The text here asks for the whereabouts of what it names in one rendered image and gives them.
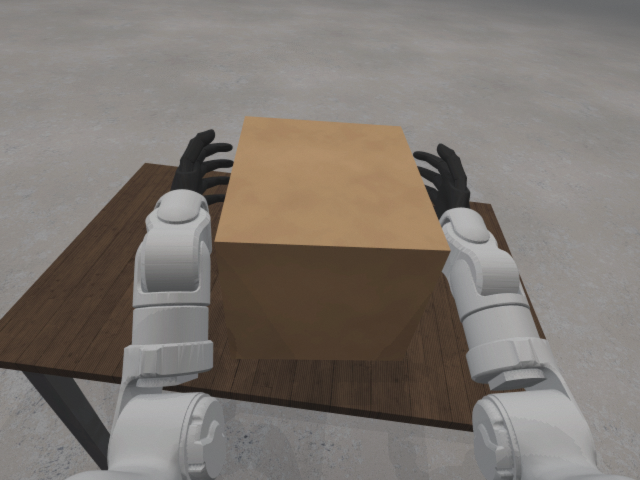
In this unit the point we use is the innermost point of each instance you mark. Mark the robot right upper arm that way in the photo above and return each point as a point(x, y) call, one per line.
point(533, 435)

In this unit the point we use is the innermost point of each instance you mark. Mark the right robot hand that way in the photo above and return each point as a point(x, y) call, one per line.
point(451, 182)

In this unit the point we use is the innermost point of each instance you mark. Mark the table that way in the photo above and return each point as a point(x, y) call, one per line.
point(77, 318)

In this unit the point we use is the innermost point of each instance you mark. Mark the left robot hand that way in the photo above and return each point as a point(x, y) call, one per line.
point(189, 174)

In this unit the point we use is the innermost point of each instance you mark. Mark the robot right forearm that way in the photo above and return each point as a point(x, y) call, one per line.
point(505, 350)

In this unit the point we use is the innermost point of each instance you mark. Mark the robot left forearm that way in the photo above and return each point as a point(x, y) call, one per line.
point(171, 293)

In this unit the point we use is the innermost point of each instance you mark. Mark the carton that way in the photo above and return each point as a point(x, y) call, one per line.
point(328, 246)

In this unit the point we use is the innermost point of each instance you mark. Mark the robot left upper arm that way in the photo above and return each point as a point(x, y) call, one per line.
point(171, 436)

